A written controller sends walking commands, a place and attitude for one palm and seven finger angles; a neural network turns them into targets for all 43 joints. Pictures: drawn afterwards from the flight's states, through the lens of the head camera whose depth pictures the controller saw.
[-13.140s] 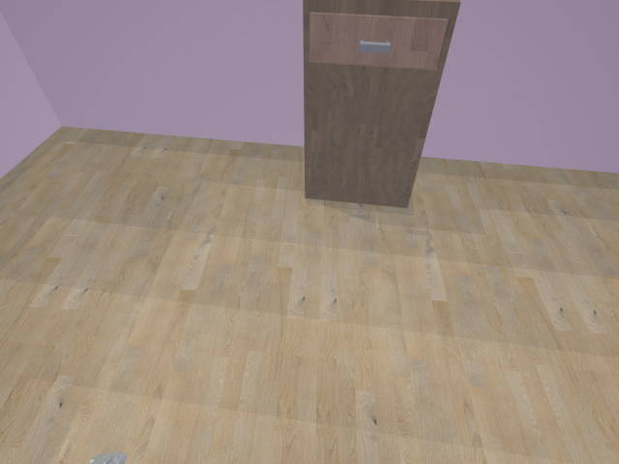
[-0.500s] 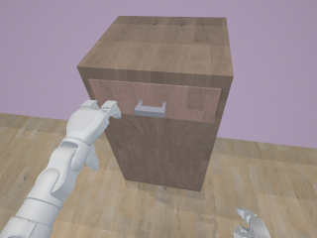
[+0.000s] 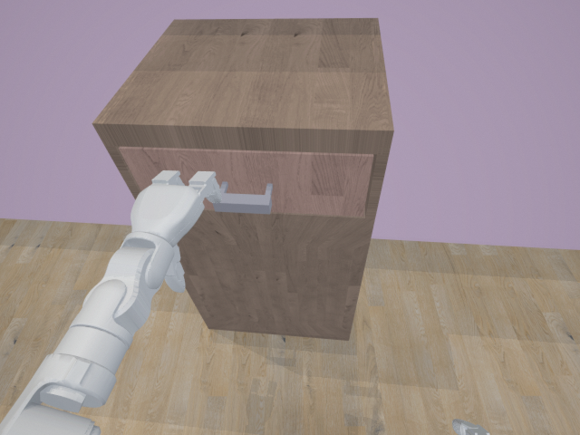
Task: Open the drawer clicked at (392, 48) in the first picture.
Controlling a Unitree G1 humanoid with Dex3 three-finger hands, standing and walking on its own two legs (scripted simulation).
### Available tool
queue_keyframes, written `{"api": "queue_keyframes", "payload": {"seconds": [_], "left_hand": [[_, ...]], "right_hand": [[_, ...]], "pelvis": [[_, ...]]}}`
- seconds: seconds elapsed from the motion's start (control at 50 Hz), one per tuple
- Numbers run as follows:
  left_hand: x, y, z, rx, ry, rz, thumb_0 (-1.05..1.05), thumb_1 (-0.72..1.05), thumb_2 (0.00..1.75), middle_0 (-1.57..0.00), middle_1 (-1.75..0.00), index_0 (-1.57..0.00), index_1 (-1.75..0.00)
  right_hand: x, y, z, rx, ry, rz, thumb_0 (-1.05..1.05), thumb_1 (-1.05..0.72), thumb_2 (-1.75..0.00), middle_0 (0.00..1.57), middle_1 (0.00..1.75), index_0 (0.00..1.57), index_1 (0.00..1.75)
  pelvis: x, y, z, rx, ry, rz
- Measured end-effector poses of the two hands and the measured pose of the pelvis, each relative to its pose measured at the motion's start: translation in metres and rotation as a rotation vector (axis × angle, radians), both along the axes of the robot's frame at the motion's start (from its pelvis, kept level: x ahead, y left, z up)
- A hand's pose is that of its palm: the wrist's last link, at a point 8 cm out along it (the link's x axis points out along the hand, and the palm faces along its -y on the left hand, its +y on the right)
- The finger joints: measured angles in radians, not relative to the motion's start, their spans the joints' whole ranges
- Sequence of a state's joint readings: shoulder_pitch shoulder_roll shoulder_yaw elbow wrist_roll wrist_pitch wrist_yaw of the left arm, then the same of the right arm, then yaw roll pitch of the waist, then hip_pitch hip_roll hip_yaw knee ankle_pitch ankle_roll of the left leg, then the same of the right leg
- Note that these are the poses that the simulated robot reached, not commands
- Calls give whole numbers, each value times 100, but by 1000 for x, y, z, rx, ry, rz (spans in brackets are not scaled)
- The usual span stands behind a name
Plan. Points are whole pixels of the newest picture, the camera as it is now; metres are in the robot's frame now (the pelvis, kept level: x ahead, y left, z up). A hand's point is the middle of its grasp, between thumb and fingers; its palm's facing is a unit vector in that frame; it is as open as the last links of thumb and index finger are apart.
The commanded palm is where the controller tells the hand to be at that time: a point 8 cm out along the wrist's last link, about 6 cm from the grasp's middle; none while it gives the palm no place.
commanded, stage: move the hooked fingers above the handle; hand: left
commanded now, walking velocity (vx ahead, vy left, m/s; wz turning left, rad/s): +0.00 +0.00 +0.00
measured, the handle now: (244, 195) +0.52 +0.14 +0.00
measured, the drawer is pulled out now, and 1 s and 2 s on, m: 0.00 0.00 0.00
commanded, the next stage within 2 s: lower the fingers behind the handle in 1.90 s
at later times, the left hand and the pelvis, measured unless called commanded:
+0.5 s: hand (221, 204) +0.44 +0.15 +0.06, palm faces -0.02 -0.04 -1.00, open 13.8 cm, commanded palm +0.43 +0.16 +0.12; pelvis +0.02 -0.02 +0.00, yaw +0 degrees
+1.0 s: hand (238, 192) +0.48 +0.13 +0.05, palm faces -0.03 -0.03 -1.00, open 13.7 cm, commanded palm +0.46 +0.15 +0.11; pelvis +0.01 -0.02 -0.01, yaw +0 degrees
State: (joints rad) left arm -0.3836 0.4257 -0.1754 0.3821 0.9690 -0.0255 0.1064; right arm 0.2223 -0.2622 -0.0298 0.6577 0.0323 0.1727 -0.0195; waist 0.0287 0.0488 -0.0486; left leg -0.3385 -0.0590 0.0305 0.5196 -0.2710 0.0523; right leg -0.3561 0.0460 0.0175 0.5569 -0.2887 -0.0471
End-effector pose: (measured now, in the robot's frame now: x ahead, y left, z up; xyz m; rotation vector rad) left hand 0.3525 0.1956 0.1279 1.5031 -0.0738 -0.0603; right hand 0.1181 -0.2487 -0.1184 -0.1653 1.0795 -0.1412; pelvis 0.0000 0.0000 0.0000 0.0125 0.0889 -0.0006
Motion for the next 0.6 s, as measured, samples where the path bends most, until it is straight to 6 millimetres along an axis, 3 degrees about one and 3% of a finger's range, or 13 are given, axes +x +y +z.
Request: {"api": "queue_keyframes", "payload": {"seconds": [0.32, 0.42, 0.6], "left_hand": [[52, -29, -6, 29, 43, 26, 0, -49, 30, -32, -120, -31, -120], [62, -41, -9, 20, 28, 2, 0, -49, 30, -32, -120, -31, -120], [79, -42, -18, 42, 39, 48, 0, -49, 30, -32, -120, -31, -120]], "right_hand": [[13, -9, -4, 15, -8, -25, 1, -91, -90, 20, 30, 20, 30], [7, -14, -8, 16, 20, -38, 1, -91, -90, 20, 30, 20, 30], [-12, -25, -14, 4, 85, -76, 1, -91, -90, 20, 30, 20, 30]], "pelvis": [[11, -14, -3, 8, 48, 7], [16, -17, -4, 10, 66, 4], [19, -21, -6, 10, 91, 8]]}}
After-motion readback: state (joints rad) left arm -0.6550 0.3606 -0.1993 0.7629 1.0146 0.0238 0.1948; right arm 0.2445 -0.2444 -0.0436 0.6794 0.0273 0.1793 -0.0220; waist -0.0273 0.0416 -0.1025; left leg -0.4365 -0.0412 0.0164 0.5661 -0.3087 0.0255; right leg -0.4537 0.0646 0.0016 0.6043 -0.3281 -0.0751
